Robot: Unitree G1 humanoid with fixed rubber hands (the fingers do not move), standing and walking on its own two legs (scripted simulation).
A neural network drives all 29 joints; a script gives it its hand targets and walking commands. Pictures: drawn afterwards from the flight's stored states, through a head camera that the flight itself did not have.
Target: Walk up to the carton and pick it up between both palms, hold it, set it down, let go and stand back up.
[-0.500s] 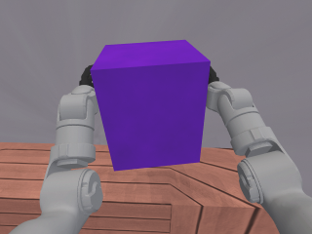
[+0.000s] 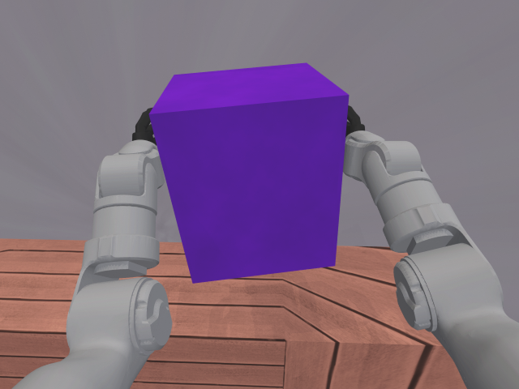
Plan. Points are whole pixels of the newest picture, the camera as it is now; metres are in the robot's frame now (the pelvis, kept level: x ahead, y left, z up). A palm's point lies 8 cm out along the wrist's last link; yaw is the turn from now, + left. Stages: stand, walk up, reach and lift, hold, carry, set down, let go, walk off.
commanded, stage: hold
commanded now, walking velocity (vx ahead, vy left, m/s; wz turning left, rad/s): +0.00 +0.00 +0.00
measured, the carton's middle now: (252, 167) +0.37 -0.01 +0.26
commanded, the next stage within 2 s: none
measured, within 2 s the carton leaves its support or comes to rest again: neither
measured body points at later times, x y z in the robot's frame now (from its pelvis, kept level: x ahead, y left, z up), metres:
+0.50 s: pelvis +0.00 -0.01 +0.00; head -0.10 +0.00 +0.44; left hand +0.39 +0.14 +0.29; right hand +0.38 -0.16 +0.27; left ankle +0.00 +0.13 -0.74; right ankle +0.03 -0.12 -0.74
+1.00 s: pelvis +0.00 +0.00 +0.00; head -0.10 +0.02 +0.44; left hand +0.39 +0.15 +0.29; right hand +0.38 -0.16 +0.28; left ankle +0.00 +0.13 -0.74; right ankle +0.03 -0.12 -0.74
